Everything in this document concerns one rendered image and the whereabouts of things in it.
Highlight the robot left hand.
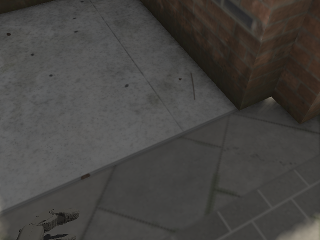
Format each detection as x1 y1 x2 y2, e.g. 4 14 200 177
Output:
16 208 80 240

